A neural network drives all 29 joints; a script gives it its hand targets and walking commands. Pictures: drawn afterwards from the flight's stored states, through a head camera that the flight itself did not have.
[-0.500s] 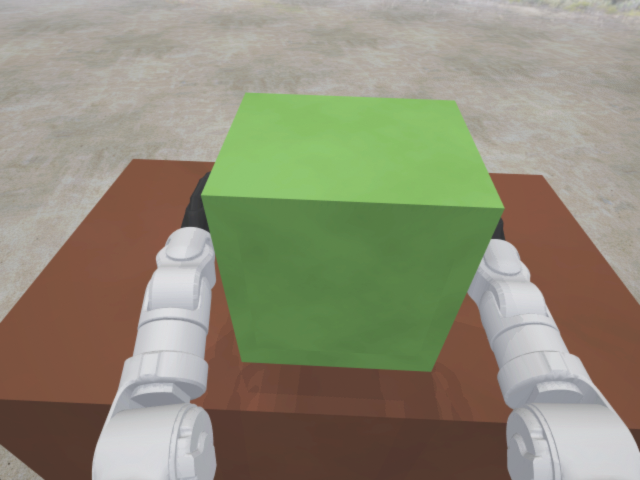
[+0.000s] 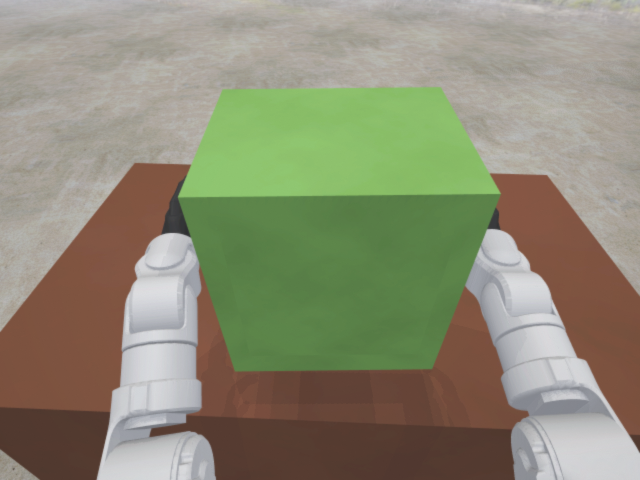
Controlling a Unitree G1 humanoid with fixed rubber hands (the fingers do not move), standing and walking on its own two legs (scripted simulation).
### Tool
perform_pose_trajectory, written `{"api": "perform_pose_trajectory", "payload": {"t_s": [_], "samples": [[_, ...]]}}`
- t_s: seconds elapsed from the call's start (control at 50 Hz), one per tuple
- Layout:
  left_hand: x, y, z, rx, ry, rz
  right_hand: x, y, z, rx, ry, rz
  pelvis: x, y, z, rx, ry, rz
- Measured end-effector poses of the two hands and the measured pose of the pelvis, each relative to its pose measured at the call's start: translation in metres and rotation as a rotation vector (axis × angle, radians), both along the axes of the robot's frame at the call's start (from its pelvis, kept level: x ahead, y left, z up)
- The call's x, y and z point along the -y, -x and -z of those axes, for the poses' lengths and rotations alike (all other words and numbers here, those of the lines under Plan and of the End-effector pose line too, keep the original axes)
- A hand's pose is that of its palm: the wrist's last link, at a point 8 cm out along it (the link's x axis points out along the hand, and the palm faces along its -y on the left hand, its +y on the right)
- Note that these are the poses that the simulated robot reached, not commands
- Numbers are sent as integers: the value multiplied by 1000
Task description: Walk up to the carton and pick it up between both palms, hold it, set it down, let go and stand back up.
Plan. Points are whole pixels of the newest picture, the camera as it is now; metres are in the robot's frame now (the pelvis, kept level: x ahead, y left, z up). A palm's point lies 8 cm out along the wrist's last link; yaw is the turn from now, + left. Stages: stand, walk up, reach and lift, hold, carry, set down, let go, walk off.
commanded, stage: reach and lift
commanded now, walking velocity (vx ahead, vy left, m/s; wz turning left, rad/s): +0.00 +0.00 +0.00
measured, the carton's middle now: (332, 236) +0.40 -0.02 +0.15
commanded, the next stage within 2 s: hold in 0.96 s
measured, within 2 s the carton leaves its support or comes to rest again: neither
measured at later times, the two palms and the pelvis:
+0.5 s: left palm (183, 229) +0.36 +0.15 +0.20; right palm (494, 224) +0.35 -0.20 +0.20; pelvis -0.01 +0.00 +0.00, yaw -1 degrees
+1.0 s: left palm (159, 217) +0.36 +0.17 +0.22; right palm (483, 199) +0.36 -0.18 +0.23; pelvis -0.01 +0.00 +0.00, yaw +0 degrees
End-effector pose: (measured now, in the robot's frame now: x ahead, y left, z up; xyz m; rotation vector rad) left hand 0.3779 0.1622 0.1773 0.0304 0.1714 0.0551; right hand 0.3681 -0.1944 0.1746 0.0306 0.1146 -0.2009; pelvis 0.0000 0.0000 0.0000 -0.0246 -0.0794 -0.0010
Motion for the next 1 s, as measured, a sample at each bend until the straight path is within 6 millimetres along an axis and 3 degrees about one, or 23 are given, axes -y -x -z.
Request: {"api": "perform_pose_trajectory", "payload": {"t_s": [0.18, 0.4, 0.6, 1.0], "samples": [[-6, 9, -4, 6, -1, -4, -6, 6, -7, 5, -13, -4, -5, -1, 0, 9, 2, -9], [3, 14, -15, 5, 4, 2, 3, 15, -16, 3, -23, 7, -5, 6, 1, 8, -1, 10], [8, 14, -26, -3, 21, -15, 8, 11, -27, -6, -19, -9, 4, 13, 0, -1, -9, 15], [-11, 19, -44, 14, 33, -42, -11, 6, -51, 4, -28, -36, 5, 13, 0, -3, -5, -8]]}}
